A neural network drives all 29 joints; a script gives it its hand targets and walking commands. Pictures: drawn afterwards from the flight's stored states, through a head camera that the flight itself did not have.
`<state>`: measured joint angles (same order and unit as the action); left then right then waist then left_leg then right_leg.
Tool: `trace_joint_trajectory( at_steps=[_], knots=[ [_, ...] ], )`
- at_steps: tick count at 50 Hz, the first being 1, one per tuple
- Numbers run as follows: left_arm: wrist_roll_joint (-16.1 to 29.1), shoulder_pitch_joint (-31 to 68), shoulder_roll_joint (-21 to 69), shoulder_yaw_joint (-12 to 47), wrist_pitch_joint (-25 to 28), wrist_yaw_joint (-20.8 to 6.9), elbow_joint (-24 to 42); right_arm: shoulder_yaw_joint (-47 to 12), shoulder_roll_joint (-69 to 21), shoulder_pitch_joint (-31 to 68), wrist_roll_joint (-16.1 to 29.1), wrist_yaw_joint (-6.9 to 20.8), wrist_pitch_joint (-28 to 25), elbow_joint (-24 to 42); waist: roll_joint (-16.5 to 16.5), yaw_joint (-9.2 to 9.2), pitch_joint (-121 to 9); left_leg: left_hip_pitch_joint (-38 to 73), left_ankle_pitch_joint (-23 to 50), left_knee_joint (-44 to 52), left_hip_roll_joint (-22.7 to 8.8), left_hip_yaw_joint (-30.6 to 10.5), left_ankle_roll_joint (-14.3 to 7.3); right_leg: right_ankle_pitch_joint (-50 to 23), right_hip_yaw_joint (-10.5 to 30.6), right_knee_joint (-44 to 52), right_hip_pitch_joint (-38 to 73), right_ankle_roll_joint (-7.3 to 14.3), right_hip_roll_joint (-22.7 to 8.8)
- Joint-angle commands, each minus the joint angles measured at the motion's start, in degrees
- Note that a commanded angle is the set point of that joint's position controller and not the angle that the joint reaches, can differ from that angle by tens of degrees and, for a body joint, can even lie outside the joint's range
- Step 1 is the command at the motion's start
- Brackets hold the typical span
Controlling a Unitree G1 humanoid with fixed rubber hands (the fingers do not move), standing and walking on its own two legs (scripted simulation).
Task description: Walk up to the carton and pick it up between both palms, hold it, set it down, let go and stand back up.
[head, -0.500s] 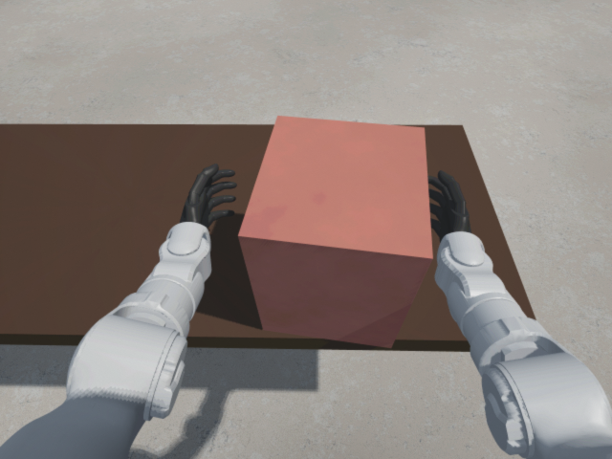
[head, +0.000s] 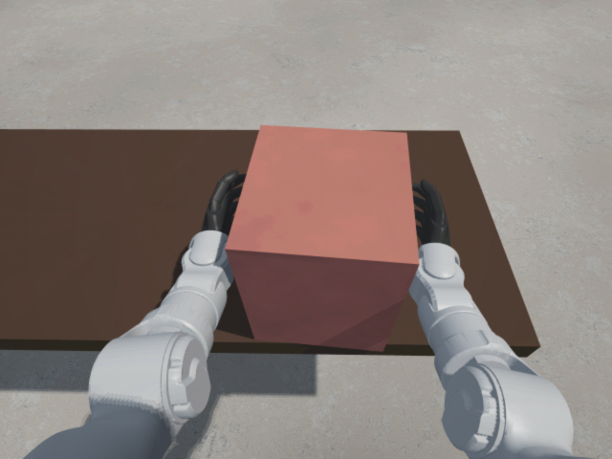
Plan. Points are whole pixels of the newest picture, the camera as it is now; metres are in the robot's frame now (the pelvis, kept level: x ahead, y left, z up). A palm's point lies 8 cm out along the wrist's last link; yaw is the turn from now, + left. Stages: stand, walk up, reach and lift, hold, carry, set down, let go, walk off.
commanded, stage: reach and lift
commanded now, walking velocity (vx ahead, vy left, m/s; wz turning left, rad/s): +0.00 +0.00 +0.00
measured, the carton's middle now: (324, 244) +0.43 -0.01 +0.02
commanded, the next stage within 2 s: none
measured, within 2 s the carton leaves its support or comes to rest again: leaves its support in 1.12 s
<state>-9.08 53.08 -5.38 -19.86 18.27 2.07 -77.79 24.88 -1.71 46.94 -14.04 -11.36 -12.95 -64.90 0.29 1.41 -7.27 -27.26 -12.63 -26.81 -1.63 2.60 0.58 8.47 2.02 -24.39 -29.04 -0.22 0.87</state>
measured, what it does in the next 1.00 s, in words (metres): stands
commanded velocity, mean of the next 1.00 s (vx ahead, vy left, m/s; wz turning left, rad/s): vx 0.00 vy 0.00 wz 0.00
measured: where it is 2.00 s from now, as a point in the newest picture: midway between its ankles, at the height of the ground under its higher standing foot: outside the picture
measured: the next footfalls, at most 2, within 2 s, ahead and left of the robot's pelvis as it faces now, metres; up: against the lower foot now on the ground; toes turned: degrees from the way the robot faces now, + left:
none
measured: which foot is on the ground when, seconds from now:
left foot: down 0.00-1.00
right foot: down 0.00-1.00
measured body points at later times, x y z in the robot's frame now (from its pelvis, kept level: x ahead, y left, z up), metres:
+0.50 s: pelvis +0.02 +0.00 +0.01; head +0.06 +0.01 +0.46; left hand +0.44 +0.14 +0.06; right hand +0.42 -0.15 +0.06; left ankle -0.01 +0.12 -0.74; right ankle +0.03 -0.12 -0.74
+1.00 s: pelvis +0.02 +0.00 +0.01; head +0.06 +0.01 +0.46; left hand +0.44 +0.14 +0.06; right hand +0.42 -0.15 +0.06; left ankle -0.01 +0.12 -0.74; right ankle +0.03 -0.12 -0.74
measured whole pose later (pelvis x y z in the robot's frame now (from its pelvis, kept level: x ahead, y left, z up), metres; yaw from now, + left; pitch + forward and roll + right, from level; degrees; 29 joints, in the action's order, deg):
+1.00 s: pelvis +0.02 +0.00 +0.01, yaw +0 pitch +9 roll -1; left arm -15.9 45.2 -1.0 -25.0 15.8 1.1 -67.1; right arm 29.0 -4.2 41.7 -22.1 -10.4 -14.7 -61.2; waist 0.3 1.4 -4.8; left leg -18.7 -12.3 -22.1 -1.6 2.6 0.6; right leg 7.7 1.8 -18.6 -19.9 -0.2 0.8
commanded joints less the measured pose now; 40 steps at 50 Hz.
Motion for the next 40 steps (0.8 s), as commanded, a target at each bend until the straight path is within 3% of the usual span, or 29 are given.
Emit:
trace_joint_trajectory(
  at_steps=[1,11,23,40],
  knots=[
    [-10.6,23.6,32.7,3.9,2.1,-8.4,5.7,-8.7,-37.1,21.8,-12.4,12.4,-5.2,8.0,-0.6,2.84,-26.2,11.8,17.1,4.9,3.2,1.7,2.4,-26.1,-5.2,2.2,33.6,-1.0,-0.7],
    [-12.2,18.9,35.6,4.3,0.3,-8.0,7.6,-9.3,-37.8,20.0,-13.2,12.3,-6.9,7.7,-1.0,2.07,-21.2,12.9,20.3,5.7,2.5,2.4,2.9,-27.4,-5.1,4.0,35.4,-0.5,-0.1],
    [-13.1,17.4,36.1,4.4,-1.8,-7.5,10.2,-9.4,-37.3,19.6,-13.0,12.1,-7.0,8.8,-1.6,1.53,-20.3,12.7,17.6,6.8,2.3,2.8,2.3,-24.3,-5.4,5.1,34.9,-0.1,0.1],
    [-13.1,16.8,36.5,5.0,-1.8,-7.2,10.7,-11.5,-38.2,20.6,-12.0,11.7,-7.8,9.4,-2.4,0.61,-21.4,10.2,17.4,7.4,2.4,2.8,1.8,-28.6,-5.1,4.2,38.3,-0.5,0.0]
  ],
)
